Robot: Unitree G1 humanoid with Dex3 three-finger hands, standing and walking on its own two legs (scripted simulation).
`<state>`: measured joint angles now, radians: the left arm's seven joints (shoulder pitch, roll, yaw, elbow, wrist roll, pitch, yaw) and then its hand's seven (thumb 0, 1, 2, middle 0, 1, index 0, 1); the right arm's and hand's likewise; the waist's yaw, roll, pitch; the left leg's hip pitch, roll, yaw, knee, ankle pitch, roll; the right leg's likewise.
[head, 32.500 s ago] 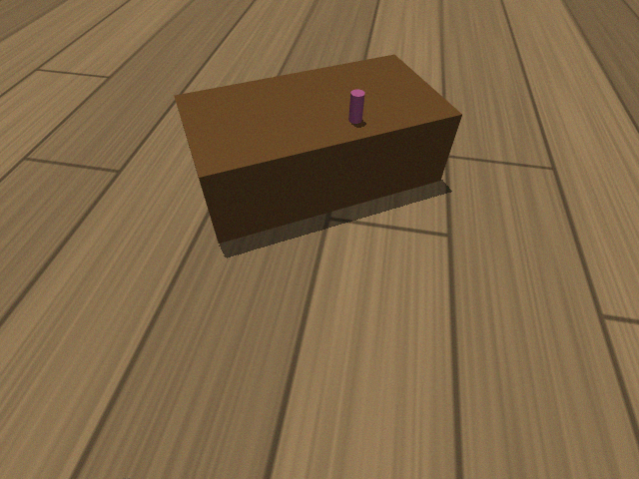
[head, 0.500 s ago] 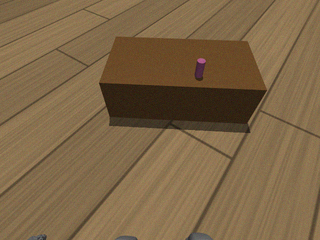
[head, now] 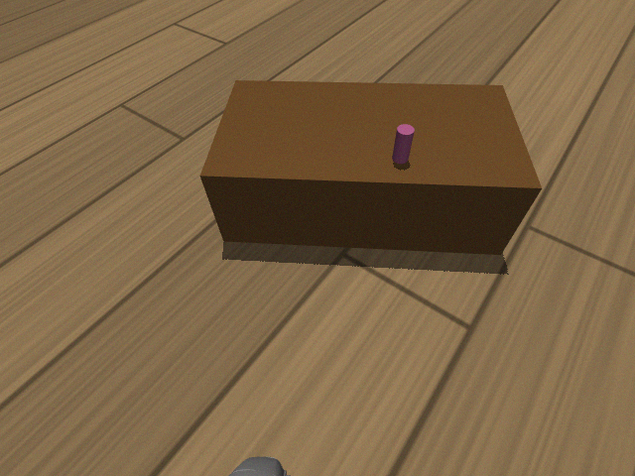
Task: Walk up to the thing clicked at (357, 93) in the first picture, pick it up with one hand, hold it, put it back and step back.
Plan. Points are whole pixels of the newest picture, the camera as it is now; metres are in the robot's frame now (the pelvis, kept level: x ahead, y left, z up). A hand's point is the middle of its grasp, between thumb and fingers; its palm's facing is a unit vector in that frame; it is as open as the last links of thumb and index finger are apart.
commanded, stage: step back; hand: right
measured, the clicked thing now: (402, 144) +1.08 -0.22 -0.35
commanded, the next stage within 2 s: stand in 0.30 s
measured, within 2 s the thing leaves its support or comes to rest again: neither
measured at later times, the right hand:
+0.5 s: hand out of the picture +0.14 -0.21 -0.13, palm faces -0.02 +0.94 -0.33, open 7.4 cm
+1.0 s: hand out of the picture +0.07 -0.23 -0.14, palm faces +0.00 +0.95 -0.33, open 7.4 cm
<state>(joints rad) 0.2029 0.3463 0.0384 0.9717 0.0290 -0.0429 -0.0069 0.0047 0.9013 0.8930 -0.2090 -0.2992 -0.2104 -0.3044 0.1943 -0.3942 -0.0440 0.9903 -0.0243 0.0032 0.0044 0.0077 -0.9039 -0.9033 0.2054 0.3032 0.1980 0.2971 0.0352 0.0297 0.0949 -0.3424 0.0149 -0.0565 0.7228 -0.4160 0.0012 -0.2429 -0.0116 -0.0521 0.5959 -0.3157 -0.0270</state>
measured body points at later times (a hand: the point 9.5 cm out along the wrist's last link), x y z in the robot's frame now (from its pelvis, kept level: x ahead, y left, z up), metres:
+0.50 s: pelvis +0.02 +0.03 +0.01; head +0.04 +0.04 +0.46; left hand +0.12 +0.33 -0.12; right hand +0.14 -0.26 -0.11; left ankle +0.04 +0.15 -0.73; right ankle +0.00 -0.11 -0.73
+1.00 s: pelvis +0.01 +0.02 +0.02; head +0.02 +0.02 +0.47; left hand +0.09 +0.32 -0.12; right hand +0.07 -0.28 -0.12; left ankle +0.04 +0.15 -0.73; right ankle +0.00 -0.11 -0.73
